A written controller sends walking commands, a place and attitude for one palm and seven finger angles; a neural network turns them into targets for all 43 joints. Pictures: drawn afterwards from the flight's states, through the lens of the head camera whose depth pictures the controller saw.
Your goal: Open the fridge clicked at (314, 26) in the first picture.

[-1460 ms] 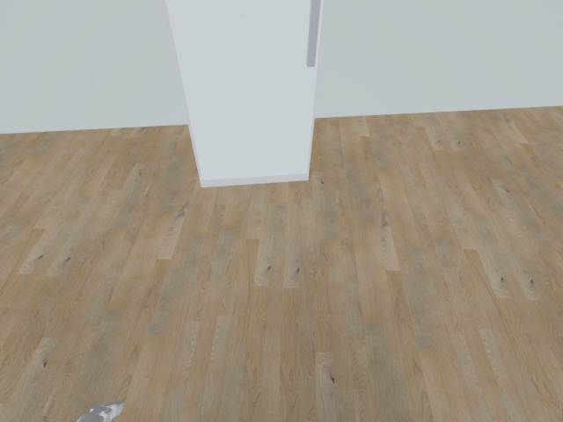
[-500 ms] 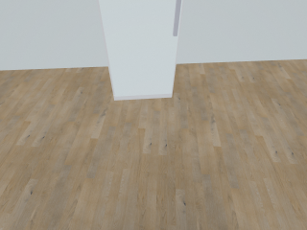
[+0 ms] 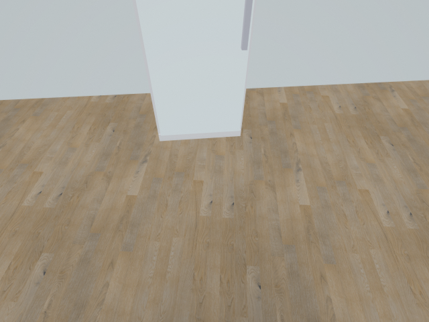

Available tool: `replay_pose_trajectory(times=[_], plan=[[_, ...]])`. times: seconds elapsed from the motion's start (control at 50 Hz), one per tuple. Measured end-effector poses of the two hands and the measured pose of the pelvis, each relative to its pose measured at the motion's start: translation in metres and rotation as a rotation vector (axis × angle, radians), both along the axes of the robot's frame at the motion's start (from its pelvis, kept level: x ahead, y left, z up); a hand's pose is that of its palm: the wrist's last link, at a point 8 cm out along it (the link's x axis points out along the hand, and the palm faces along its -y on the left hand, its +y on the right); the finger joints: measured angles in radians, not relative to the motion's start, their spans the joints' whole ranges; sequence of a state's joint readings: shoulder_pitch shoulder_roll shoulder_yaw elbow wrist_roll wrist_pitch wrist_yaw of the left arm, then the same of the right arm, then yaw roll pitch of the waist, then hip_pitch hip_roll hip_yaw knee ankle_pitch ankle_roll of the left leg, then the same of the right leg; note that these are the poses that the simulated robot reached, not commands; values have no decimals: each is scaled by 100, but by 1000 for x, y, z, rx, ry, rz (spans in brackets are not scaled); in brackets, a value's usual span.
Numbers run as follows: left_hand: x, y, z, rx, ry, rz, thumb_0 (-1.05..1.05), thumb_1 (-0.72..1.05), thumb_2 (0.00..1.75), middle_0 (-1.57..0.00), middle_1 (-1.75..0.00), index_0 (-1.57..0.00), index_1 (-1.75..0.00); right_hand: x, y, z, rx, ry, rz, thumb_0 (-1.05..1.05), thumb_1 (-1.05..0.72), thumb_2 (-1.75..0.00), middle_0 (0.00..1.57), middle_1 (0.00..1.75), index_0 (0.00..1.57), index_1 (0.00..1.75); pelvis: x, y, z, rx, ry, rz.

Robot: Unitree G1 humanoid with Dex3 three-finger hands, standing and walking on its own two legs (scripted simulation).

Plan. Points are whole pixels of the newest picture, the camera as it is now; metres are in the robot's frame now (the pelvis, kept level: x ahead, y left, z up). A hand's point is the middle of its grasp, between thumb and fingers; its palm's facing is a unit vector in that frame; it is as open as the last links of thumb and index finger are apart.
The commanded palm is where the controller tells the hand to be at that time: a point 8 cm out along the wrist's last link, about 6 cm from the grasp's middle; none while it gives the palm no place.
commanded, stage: walk to a spot facing it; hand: right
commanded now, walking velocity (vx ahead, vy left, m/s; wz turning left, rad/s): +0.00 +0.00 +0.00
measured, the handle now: (246, 8) +1.36 -0.07 +0.08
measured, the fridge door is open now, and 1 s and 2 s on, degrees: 0 0 0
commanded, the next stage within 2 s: turn to face it in 1.28 s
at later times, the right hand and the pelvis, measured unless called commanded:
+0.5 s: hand out of the picture +0.05 -0.21 -0.19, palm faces +0.00 +0.99 -0.14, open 7.3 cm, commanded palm none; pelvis +0.08 -0.03 -0.01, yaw +0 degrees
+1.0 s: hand (287, 239) +0.37 -0.17 -0.18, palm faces +0.09 +0.98 -0.20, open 7.1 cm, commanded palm none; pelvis +0.31 +0.01 -0.01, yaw -4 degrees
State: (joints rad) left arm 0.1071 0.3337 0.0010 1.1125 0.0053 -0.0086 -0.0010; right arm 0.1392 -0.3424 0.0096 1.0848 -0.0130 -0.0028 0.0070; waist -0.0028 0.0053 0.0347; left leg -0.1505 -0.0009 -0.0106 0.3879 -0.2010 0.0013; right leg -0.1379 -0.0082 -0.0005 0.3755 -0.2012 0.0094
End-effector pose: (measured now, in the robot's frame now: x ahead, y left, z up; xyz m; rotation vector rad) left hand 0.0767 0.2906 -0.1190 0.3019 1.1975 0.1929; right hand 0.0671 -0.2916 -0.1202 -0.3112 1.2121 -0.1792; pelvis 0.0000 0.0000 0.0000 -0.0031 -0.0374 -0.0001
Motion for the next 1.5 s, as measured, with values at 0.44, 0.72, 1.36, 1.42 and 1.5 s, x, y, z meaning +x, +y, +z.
replay_pose_trajectory(times=[0.44,0.72,1.36,1.42,1.5], plan=[[-32,-77,-23,-89,162,90,0,91,90,-20,-30,-21,-30,-40,26,-45,172,233,-109,1,-91,-90,20,30,21,30,66,-30,-13,14,27,2],[-59,-121,-11,-186,507,275,0,90,90,-20,-30,-21,-30,184,52,-36,188,32,10,1,-91,-90,20,30,20,30,173,-15,-13,7,47,3],[502,-142,-14,-101,-72,-155,0,91,90,-20,-30,-20,-30,306,17,-54,232,236,-324,1,-92,-90,20,30,20,30,461,-63,-16,43,-4,-156],[501,-138,-6,-71,-45,-103,-2,95,90,-20,-30,-21,-30,346,2,-44,220,182,-304,1,-92,-90,20,30,20,30,479,-72,-7,35,-5,-151],[490,-139,-5,-68,33,-67,-1,95,90,-20,-30,-21,-30,397,-11,-37,202,117,-285,1,-91,-90,20,30,20,30,503,-79,0,27,-6,-136]])
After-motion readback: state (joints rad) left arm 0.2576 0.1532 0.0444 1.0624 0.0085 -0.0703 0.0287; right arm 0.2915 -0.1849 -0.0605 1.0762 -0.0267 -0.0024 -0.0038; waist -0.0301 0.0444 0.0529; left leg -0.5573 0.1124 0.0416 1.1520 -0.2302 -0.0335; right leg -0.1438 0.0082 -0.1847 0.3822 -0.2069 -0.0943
